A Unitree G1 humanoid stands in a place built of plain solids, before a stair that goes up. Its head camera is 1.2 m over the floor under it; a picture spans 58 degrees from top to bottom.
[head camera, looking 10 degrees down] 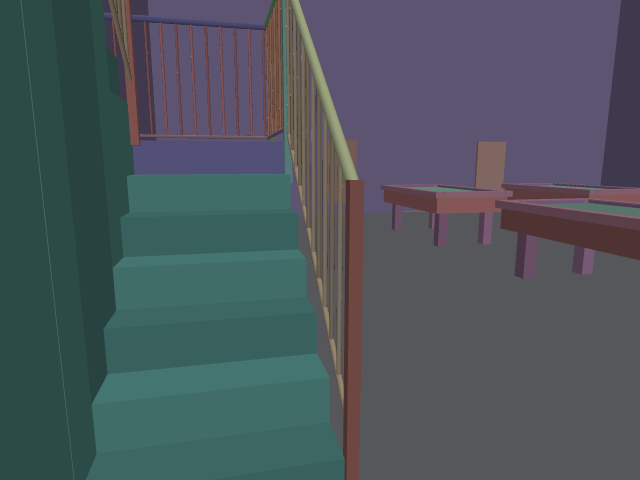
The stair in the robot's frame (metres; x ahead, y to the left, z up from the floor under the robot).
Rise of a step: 0.19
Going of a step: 0.22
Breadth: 0.85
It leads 13 degrees to the left of straight ahead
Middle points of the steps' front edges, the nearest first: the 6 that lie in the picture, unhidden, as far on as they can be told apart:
1.47 0.38 0.38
1.69 0.43 0.57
1.91 0.48 0.76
2.12 0.53 0.95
2.34 0.58 1.14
2.56 0.63 1.33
